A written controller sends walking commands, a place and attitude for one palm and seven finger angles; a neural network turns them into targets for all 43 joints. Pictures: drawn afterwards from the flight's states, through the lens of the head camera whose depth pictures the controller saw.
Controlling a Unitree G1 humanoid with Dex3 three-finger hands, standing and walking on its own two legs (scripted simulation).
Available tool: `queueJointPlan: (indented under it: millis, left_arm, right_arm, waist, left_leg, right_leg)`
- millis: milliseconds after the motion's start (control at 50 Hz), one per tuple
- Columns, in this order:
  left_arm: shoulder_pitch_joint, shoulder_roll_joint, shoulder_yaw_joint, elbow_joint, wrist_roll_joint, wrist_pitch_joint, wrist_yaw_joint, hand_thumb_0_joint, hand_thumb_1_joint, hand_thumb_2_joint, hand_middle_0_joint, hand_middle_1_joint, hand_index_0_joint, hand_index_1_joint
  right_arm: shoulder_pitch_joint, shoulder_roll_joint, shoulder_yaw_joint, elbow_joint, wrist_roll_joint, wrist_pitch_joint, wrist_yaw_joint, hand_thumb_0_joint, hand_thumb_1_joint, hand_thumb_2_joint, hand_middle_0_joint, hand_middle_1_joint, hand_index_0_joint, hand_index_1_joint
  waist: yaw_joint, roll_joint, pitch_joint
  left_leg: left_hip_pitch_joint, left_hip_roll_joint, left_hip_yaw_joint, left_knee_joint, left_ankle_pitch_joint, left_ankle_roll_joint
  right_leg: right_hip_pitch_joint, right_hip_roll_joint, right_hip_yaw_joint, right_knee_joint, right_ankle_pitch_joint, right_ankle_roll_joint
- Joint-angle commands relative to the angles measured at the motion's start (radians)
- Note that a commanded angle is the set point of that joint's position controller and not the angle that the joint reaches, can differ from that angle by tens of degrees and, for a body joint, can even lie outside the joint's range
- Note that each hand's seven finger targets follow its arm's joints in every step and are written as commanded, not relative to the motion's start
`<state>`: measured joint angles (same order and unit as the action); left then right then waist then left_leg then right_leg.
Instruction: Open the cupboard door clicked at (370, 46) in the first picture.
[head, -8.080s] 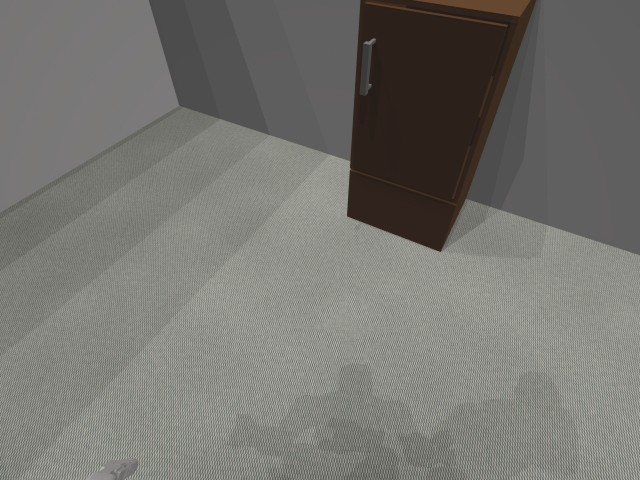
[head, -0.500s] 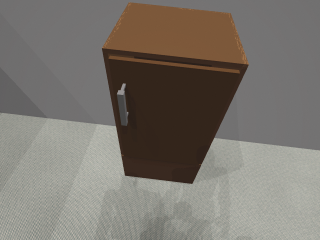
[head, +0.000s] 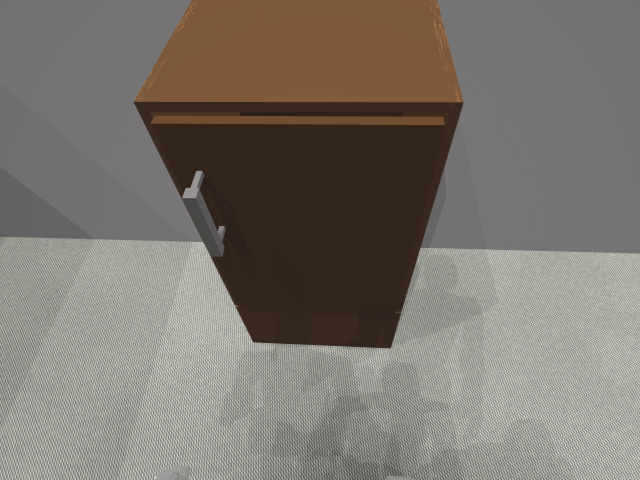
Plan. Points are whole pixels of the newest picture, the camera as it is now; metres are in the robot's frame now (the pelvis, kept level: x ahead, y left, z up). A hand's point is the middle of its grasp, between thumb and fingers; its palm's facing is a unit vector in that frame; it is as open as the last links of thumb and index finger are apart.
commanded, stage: come to a stop and stand still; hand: left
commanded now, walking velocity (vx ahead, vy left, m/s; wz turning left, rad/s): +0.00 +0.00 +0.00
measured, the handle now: (208, 216) +0.51 +0.22 -0.04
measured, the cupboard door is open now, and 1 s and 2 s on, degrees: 0 0 0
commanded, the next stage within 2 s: look again from close up in 0.30 s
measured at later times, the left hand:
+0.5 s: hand out of the picture -0.02 +0.17 -0.16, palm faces +0.01 -0.98 -0.21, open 7.3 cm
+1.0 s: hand out of the picture -0.01 +0.20 -0.16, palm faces +0.07 -0.98 -0.19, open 7.3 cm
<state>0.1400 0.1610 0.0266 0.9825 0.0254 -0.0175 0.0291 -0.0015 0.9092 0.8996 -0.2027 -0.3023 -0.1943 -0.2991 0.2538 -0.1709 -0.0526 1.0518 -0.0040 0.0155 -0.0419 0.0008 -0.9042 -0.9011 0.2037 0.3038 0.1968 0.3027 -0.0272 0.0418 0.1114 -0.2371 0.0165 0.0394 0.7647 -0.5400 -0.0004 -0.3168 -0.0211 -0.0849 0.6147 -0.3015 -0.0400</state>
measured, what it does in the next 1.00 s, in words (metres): steps on the spot: left foot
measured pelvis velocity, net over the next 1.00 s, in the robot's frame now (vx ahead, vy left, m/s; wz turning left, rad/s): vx -0.02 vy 0.03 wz -0.01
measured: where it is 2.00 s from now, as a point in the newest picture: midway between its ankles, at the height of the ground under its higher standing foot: outside the picture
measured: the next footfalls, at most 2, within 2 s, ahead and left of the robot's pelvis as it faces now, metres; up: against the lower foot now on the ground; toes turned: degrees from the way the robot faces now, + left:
left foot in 0.22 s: +0.02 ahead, +0.11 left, +0.00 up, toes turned +3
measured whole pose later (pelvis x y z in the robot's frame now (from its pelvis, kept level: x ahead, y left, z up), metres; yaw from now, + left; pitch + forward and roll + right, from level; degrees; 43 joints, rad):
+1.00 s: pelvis -0.02 +0.03 +0.01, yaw +0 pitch -2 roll +0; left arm 0.36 0.14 0.00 0.94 -0.02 0.06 0.05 0.01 0.93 0.90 -0.20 -0.30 -0.20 -0.30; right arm 0.36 -0.13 0.02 1.05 0.00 -0.02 -0.02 0.00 -0.90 -0.90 0.20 0.30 0.20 0.30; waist -0.01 0.00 0.03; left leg -0.19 -0.03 0.08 0.49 -0.26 0.05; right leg -0.25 -0.04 -0.06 0.49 -0.20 0.01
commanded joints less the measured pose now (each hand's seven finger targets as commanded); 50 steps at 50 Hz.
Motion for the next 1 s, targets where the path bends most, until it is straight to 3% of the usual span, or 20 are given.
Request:
queueJointPlan:
  millis: [0, 100, 160, 200, 220, 240, 260, 360, 380, 400, 440, 460, 480, 560, 720, 780, 920, 940, 960, 980]
  left_arm:
    - [0.092, 0.148, 0.025, -0.018, 0.002, -0.004, 0.020, 0.000, 0.900, 0.900, -0.200, -0.300, -0.200, -0.300]
    - [0.097, 0.155, 0.022, -0.022, 0.001, -0.001, 0.010, 0.000, 0.900, 0.900, -0.200, -0.300, -0.200, -0.300]
    - [0.085, 0.153, 0.021, -0.018, -0.015, 0.001, 0.007, 0.000, 0.900, 0.900, -0.200, -0.300, -0.200, -0.300]
    - [0.098, 0.102, 0.010, -0.020, -0.019, 0.006, -0.001, 0.000, 0.900, 0.900, -0.200, -0.300, -0.200, -0.300]
    - [0.102, 0.086, 0.006, -0.018, -0.021, 0.007, -0.001, 0.000, 0.900, 0.900, -0.200, -0.300, -0.200, -0.300]
    - [0.105, 0.090, 0.005, -0.004, -0.017, 0.007, -0.001, 0.000, 0.900, 0.900, -0.200, -0.300, -0.200, -0.300]
    - [0.112, 0.095, 0.005, 0.015, -0.014, 0.007, -0.002, 0.000, 0.900, 0.900, -0.200, -0.300, -0.200, -0.300]
    - [0.158, 0.102, -0.007, 0.067, -0.015, 0.001, -0.007, 0.000, 0.900, 0.900, -0.200, -0.300, -0.200, -0.300]
    - [0.284, 0.126, -0.006, 0.105, -0.006, -0.016, 0.040, 0.000, 0.900, 0.900, -0.200, -0.300, -0.200, -0.300]
    - [0.232, 0.173, -0.013, 0.091, -0.006, -0.034, 0.030, 0.000, 0.900, 0.900, -0.200, -0.300, -0.200, -0.300]
    - [0.199, 0.147, -0.006, 0.063, -0.010, -0.033, 0.022, 0.000, 0.900, 0.900, -0.200, -0.300, -0.200, -0.300]
    - [0.184, 0.131, -0.010, 0.060, -0.012, -0.031, 0.021, 0.000, 0.900, 0.900, -0.200, -0.300, -0.200, -0.300]
    - [0.174, 0.119, -0.012, 0.055, -0.013, -0.024, 0.017, 0.000, 0.900, 0.900, -0.200, -0.300, -0.200, -0.300]
    - [0.175, 0.095, -0.014, 0.055, -0.012, -0.013, 0.012, 0.000, 0.900, 0.900, -0.200, -0.300, -0.200, -0.300]
    - [0.226, 0.069, -0.018, 0.071, -0.014, -0.009, 0.010, 0.000, 0.900, 0.900, -0.200, -0.300, -0.200, -0.300]
    - [0.228, 0.059, -0.018, 0.072, -0.015, -0.009, 0.010, 0.000, 0.900, 0.900, -0.200, -0.300, -0.200, -0.300]
    - [0.236, 0.048, -0.019, 0.079, -0.012, -0.006, 0.011, 0.000, 0.900, 0.900, -0.200, -0.300, -0.200, -0.300]
    - [0.295, 0.090, -0.028, 0.116, -0.004, -0.008, 0.048, 0.000, 0.900, 0.900, -0.200, -0.300, -0.200, -0.300]
    - [-0.494, 0.327, 0.113, -1.449, -0.221, -0.238, 0.030, 0.000, 0.877, 0.890, -0.202, -0.315, -0.202, -0.315]
    - [-0.058, 0.263, 0.094, -1.188, -0.144, -0.179, 0.065, 0.000, 0.853, 0.880, -0.203, -0.330, -0.203, -0.330]
  right_arm:
    - [0.045, -0.025, 0.000, -0.043, -0.002, 0.001, 0.007, 0.000, -0.900, -0.900, 0.200, 0.300, 0.200, 0.300]
    - [0.042, 0.003, 0.019, -0.023, -0.007, -0.002, 0.020, 0.000, -0.900, -0.900, 0.200, 0.300, 0.200, 0.300]
    - [0.103, -0.009, 0.025, 0.003, -0.008, -0.012, 0.017, 0.000, -0.900, -0.900, 0.200, 0.300, 0.200, 0.300]
    - [0.101, -0.059, 0.019, -0.001, -0.012, -0.028, 0.011, 0.000, -0.900, -0.900, 0.200, 0.300, 0.200, 0.300]
    - [0.060, -0.086, 0.024, -0.015, -0.017, -0.029, 0.010, 0.000, -0.900, -0.900, 0.200, 0.300, 0.200, 0.300]
    - [0.014, -0.076, 0.031, -0.019, -0.017, -0.026, 0.011, 0.000, -0.900, -0.900, 0.200, 0.300, 0.200, 0.300]
    - [-0.006, -0.062, 0.033, -0.014, -0.016, -0.029, 0.012, 0.000, -0.900, -0.900, 0.200, 0.300, 0.200, 0.300]
    - [0.051, -0.053, 0.046, 0.007, -0.014, -0.027, 0.010, 0.000, -0.900, -0.900, 0.200, 0.300, 0.200, 0.300]
    - [-0.047, -0.125, 0.023, -0.045, -0.003, -0.034, 0.016, 0.000, -0.900, -0.900, 0.200, 0.300, 0.200, 0.300]
    - [-0.001, -0.088, 0.038, -0.079, 0.002, -0.029, 0.023, 0.000, -0.900, -0.900, 0.200, 0.300, 0.200, 0.300]
    - [0.116, -0.051, 0.034, -0.052, -0.007, -0.029, 0.019, 0.000, -0.900, -0.900, 0.200, 0.300, 0.200, 0.300]
    - [0.124, -0.065, 0.034, -0.047, -0.008, -0.028, 0.019, 0.000, -0.900, -0.900, 0.200, 0.300, 0.200, 0.300]
    - [0.117, -0.068, 0.034, -0.050, -0.008, -0.024, 0.020, 0.000, -0.900, -0.900, 0.200, 0.300, 0.200, 0.300]
    - [0.117, -0.068, 0.041, -0.046, -0.014, -0.027, 0.022, 0.000, -0.900, -0.900, 0.200, 0.300, 0.200, 0.300]
    - [0.137, -0.059, 0.052, -0.022, -0.011, -0.047, 0.016, 0.000, -0.900, -0.900, 0.200, 0.300, 0.200, 0.300]
    - [0.141, -0.054, 0.051, -0.011, -0.011, -0.048, 0.015, 0.000, -0.900, -0.900, 0.200, 0.300, 0.200, 0.300]
    - [0.142, -0.047, 0.050, 0.008, -0.009, -0.051, 0.014, 0.000, -0.900, -0.900, 0.200, 0.300, 0.200, 0.300]
    - [0.022, -0.094, 0.048, -0.053, 0.000, -0.052, 0.022, 0.000, -0.900, -0.900, 0.200, 0.300, 0.200, 0.300]
    - [0.004, -0.265, 0.033, -0.422, 0.048, -0.209, -0.025, 0.000, -0.900, -0.900, 0.200, 0.300, 0.200, 0.300]
    - [-0.091, -0.185, 0.074, -0.359, 0.054, -0.312, -0.056, 0.000, -0.900, -0.900, 0.200, 0.300, 0.200, 0.300]
  waist:
    - [0.035, -0.244, -0.144]
    - [0.031, -0.155, -0.108]
    - [0.000, -0.120, -0.125]
    - [0.014, 0.018, -0.105]
    - [0.035, 0.064, -0.082]
    - [0.047, 0.036, -0.057]
    - [0.051, 0.088, -0.040]
    - [0.043, -0.014, -0.009]
    - [0.082, 0.049, -0.010]
    - [0.011, 0.013, -0.063]
    - [-0.013, -0.068, -0.228]
    - [-0.015, -0.140, -0.235]
    - [-0.011, -0.177, -0.193]
    - [0.002, -0.077, -0.001]
    - [0.030, -0.030, -0.018]
    - [0.031, -0.064, -0.020]
    - [0.034, -0.035, -0.007]
    - [0.078, -0.095, 0.044]
    - [-0.086, 0.099, -0.476]
    - [0.024, 0.207, -0.400]
  left_leg:
    - [-0.121, 0.031, -0.040, 0.194, -0.031, -0.012]
    - [-0.017, 0.014, 0.019, -0.067, 0.108, -0.024]
    - [0.131, 0.014, 0.017, -0.316, 0.280, -0.018]
    - [0.141, 0.123, -0.105, -0.410, 0.383, 0.022]
    - [0.039, 0.169, -0.149, -0.430, 0.389, 0.050]
    - [-0.028, 0.159, -0.129, -0.439, 0.332, 0.045]
    - [-0.049, 0.137, -0.117, -0.463, 0.298, 0.032]
    - [-0.017, 0.093, -0.078, -0.478, 0.234, 0.016]
    - [-0.025, 0.084, 0.005, -0.241, 0.256, -0.016]
    - [-0.002, 0.059, -0.011, -0.240, 0.271, -0.019]
    - [0.066, 0.046, -0.018, -0.272, 0.269, 0.007]
    - [0.065, 0.053, -0.026, -0.278, 0.285, 0.012]
    - [0.059, 0.050, -0.030, -0.287, 0.277, 0.016]
    - [-0.027, 0.068, -0.072, -0.371, 0.272, 0.033]
    - [-0.094, 0.081, -0.108, -0.450, 0.243, 0.044]
    - [-0.096, 0.079, -0.109, -0.455, 0.236, 0.044]
    - [-0.097, 0.084, -0.114, -0.474, 0.235, 0.044]
    - [-0.110, 0.098, -0.036, -0.297, 0.340, 0.015]
    - [0.148, -0.009, -0.060, -0.391, 0.350, 0.014]
    - [0.127, 0.024, -0.054, -0.434, 0.282, 0.000]
  right_leg:
    - [0.161, -0.271, 0.231, -0.220, 0.702, -0.185]
    - [0.056, -0.202, 0.208, -0.287, 0.356, -0.148]
    - [0.017, -0.161, 0.188, -0.256, 0.220, -0.088]
    - [-0.005, -0.076, 0.140, -0.217, 0.112, -0.017]
    - [0.050, -0.052, 0.115, -0.230, 0.083, 0.010]
    - [0.104, -0.056, 0.114, -0.253, 0.084, 0.020]
    - [0.131, -0.068, 0.119, -0.257, 0.097, 0.017]
    - [0.117, -0.086, 0.143, -0.331, 0.024, 0.007]
    - [0.094, -0.148, 0.198, -0.289, 0.398, 0.064]
    - [0.109, -0.207, 0.220, -0.285, 0.487, 0.000]
    - [0.171, -0.179, 0.186, -0.242, 0.382, -0.040]
    - [0.170, -0.161, 0.164, -0.249, 0.282, -0.039]
    - [0.127, -0.151, 0.166, -0.274, 0.152, -0.034]
    - [0.009, -0.098, 0.146, -0.275, -0.055, -0.018]
    - [0.120, -0.083, 0.110, -0.218, 0.062, -0.004]
    - [0.129, -0.086, 0.110, -0.219, 0.070, -0.002]
    - [0.133, -0.089, 0.099, -0.213, 0.104, 0.003]
    - [0.062, -0.121, 0.123, -0.191, 0.295, 0.012]
    - [0.163, -0.012, 0.052, -0.144, 0.173, 0.019]
    - [0.107, 0.016, 0.019, -0.075, 0.040, -0.013]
